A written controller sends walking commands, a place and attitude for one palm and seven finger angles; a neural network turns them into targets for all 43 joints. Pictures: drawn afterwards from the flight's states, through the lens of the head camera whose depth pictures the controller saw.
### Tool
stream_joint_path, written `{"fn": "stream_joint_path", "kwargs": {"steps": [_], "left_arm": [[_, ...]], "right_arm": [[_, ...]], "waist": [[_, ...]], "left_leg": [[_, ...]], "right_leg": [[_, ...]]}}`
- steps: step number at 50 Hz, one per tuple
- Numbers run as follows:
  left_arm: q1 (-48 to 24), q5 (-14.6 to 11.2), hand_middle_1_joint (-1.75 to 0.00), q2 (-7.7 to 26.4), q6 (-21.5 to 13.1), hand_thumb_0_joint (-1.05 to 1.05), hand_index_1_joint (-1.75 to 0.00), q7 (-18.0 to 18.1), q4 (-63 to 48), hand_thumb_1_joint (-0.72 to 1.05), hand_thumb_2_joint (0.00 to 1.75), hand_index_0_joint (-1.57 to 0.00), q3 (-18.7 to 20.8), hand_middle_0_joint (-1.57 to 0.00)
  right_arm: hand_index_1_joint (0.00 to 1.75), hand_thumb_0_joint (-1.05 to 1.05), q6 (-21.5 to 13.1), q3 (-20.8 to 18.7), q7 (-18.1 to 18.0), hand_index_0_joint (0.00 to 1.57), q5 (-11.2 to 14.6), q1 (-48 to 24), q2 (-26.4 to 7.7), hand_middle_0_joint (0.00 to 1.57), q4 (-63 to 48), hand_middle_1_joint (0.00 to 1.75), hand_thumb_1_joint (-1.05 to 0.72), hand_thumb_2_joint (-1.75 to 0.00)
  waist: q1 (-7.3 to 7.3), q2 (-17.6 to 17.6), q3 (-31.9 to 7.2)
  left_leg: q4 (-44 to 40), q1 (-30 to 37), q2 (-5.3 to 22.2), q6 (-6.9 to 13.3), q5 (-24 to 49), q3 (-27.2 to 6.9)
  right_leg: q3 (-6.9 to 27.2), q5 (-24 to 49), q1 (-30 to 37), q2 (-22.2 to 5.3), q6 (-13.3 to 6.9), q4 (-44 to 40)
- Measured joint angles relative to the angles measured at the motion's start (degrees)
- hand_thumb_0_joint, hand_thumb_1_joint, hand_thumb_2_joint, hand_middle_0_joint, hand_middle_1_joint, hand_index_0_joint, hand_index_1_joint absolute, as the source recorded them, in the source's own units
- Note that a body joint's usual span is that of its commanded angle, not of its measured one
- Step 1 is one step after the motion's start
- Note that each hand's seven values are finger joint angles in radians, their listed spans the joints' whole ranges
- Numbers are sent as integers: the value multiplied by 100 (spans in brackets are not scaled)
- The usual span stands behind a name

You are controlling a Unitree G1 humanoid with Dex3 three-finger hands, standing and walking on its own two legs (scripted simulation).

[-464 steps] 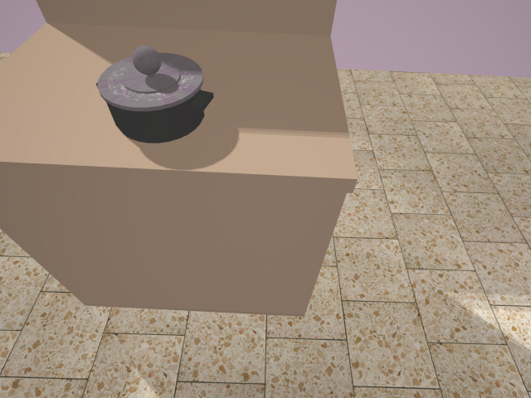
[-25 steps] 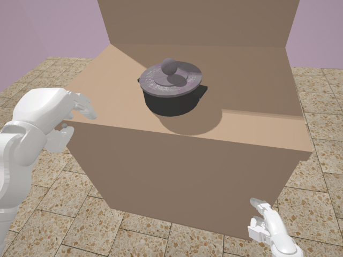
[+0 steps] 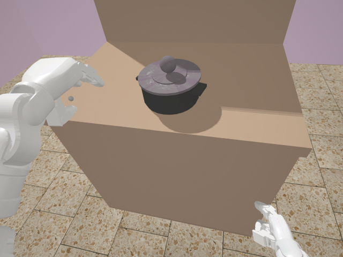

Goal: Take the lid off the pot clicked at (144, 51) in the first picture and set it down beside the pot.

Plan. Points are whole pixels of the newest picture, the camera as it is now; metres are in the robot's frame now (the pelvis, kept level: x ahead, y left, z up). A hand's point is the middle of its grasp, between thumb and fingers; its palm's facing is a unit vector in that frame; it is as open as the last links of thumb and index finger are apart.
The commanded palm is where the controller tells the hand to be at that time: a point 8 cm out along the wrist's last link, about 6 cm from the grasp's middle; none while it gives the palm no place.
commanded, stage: reach forward and open the fingers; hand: left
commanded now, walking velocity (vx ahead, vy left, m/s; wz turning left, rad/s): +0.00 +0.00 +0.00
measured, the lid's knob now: (168, 64) +0.59 +0.10 +0.17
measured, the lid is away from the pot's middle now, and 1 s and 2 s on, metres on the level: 0.00 0.00 0.00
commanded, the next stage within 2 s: move the open hand above the knob in 0.24 s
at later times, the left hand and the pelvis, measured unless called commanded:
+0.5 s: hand (74, 90) +0.36 +0.25 +0.24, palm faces -0.02 -0.06 -1.00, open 9.8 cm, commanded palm +0.32 +0.23 +0.31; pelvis +0.02 +0.01 +0.00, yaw +1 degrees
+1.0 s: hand (117, 69) +0.43 +0.18 +0.24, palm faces -0.06 -0.03 -1.00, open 9.8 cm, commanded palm +0.39 +0.18 +0.31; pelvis +0.04 +0.00 +0.00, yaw +0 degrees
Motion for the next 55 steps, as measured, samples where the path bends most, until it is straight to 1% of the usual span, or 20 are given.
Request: {"fn": "stream_joint_path", "kwargs": {"steps": [5,8,13,15,17,20,23,26,28,31,34,36,39,42,44,46,48,50,53,55], "left_arm": [[-15,35,-8,84,-33,0,-9,-85,-31,-39,174,-93,-66,-92],[-140,16,-8,123,54,0,-9,-125,80,-38,174,-93,-26,-92],[-87,-12,-8,20,195,0,-9,-183,-102,-38,174,-92,-33,-91],[-22,-5,-8,4,166,0,-9,-201,-217,-38,174,-92,-86,-91],[1,-1,-8,57,128,0,-9,-200,-285,-38,174,-92,-111,-91],[-199,6,-8,120,153,0,-9,-199,-162,-38,174,-91,-178,-91],[-476,14,-8,16,292,0,-9,-171,65,-38,174,-91,-250,-91],[-682,69,-8,-169,409,0,-9,-149,207,-38,173,-91,-460,-90],[-728,118,-8,-263,445,0,-9,-121,210,-38,173,-91,-603,-90],[-940,196,-8,-295,394,0,-9,-93,353,-38,173,-91,-841,-90],[-1213,269,-8,-283,407,0,-9,-59,615,-38,173,-91,-907,-90],[-1408,309,-8,-301,476,0,-9,-53,835,-38,173,-91,-892,-90],[-1535,350,-8,-450,669,0,-9,-56,989,-37,173,-91,-897,-90],[-1501,363,-8,-634,779,0,-9,-73,915,-37,173,-91,-1042,-90],[-1458,376,-8,-716,757,0,-9,-89,813,-37,173,-91,-1165,-90],[-1529,395,-8,-720,687,0,-9,-90,869,-37,173,-91,-1261,-90],[-1666,409,-8,-671,667,0,-9,-75,1020,-37,173,-91,-1273,-90],[-1882,437,-8,-657,715,0,-9,-65,1231,-37,173,-91,-1275,-90],[-2063,441,-8,-743,873,0,-9,-64,1426,-37,173,-91,-1202,-90],[-2067,464,-8,-835,965,0,-9,-92,1438,-37,173,-91,-1233,-90]], "right_arm": [[30,1,41,36,-1,20,-22,-55,16,20,-23,29,-90,-90],[30,1,74,42,8,20,-9,-76,15,20,-32,29,-90,-90],[30,1,106,27,50,20,19,-81,6,20,-52,29,-90,-90],[30,1,119,41,48,20,5,-103,12,20,-44,29,-90,-90],[30,1,135,66,39,20,-9,-144,23,20,-33,29,-90,-90],[30,1,142,78,23,20,-11,-167,28,20,-17,29,-90,-90],[30,1,158,73,34,20,22,-183,33,20,8,29,-90,-90],[30,1,165,74,44,20,40,-188,50,20,26,29,-90,-90],[30,1,157,92,52,20,39,-209,70,20,35,29,-90,-90],[30,1,140,130,35,20,12,-228,98,20,79,29,-90,-90],[30,1,143,144,48,20,-2,-218,108,20,121,29,-90,-90],[30,1,179,131,69,20,3,-184,103,20,142,29,-90,-90],[30,1,245,73,142,20,34,-86,64,20,136,29,-90,-90],[30,1,320,31,190,20,53,-28,20,20,137,29,-90,-90],[30,1,329,25,197,20,42,-18,2,20,148,29,-90,-90],[30,1,339,41,176,20,24,-45,-4,20,178,29,-90,-90],[30,1,347,52,165,20,13,-72,-6,20,189,29,-90,-90],[30,1,344,32,170,20,13,-56,-10,20,191,29,-90,-90],[30,1,395,-18,226,20,34,-12,-27,20,177,29,-90,-90],[30,1,441,-45,264,20,48,21,-38,20,167,29,-91,-90]], "waist": [[-1,-20,-7],[12,-21,0],[55,-8,-16],[65,-10,-17],[64,-17,-4],[88,-27,8],[111,-33,0],[119,-54,-7],[92,-64,-7],[46,-93,-3],[-14,-101,-39],[-42,-103,-83],[-76,-78,-161],[-104,-60,-189],[-131,-57,-191],[-161,-69,-180],[-202,-77,-169],[-209,-88,-183],[-208,-74,-245],[-196,-63,-299]], "left_leg": [[28,-7,-12,14,-51,13],[43,-27,-15,18,-70,-5],[35,-38,-36,35,-92,-26],[39,-34,-46,43,-108,-28],[53,-35,-50,46,-126,-28],[61,-48,-62,48,-137,-49],[53,-84,-75,48,-126,-84],[31,-110,-94,53,-113,-107],[38,-133,-94,55,-120,-107],[30,-140,-97,55,-131,-98],[11,-162,-91,51,-139,-81],[-4,-178,-91,51,-145,-65],[-18,-194,-96,52,-163,-54],[-19,-179,-106,57,-192,-41],[-15,-165,-108,57,-213,-31],[-12,-157,-104,51,-230,-15],[-14,-165,-92,39,-237,-3],[-33,-180,-87,25,-229,-3],[-43,-212,-77,8,-227,-16],[-38,-217,-73,0,-241,-23]], "right_leg": [[15,-44,-5,-12,10,20],[-3,-50,1,-12,16,-6],[-22,-61,15,-30,33,-48],[-23,-77,21,-40,40,-46],[-22,-93,23,-43,42,-39],[-44,-107,23,-53,44,-39],[-79,-105,5,-64,47,-60],[-102,-108,-21,-81,52,-64],[-101,-112,-39,-80,48,-67],[-90,-124,-56,-83,42,-62],[-70,-127,-87,-77,35,-77],[-52,-134,-115,-78,42,-79],[-39,-150,-135,-82,50,-89],[-23,-188,-134,-93,56,-66],[-12,-212,-130,-95,53,-50],[7,-235,-140,-92,46,-21],[20,-244,-159,-81,33,-10],[22,-248,-186,-75,23,-6],[10,-252,-214,-63,7,-18],[5,-267,-219,-59,1,-12]]}}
